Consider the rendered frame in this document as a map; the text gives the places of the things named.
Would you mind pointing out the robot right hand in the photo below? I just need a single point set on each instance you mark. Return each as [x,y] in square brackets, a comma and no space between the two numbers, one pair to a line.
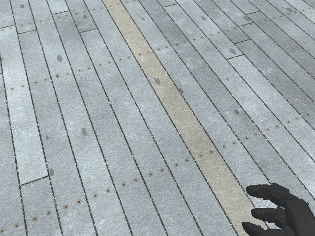
[293,215]

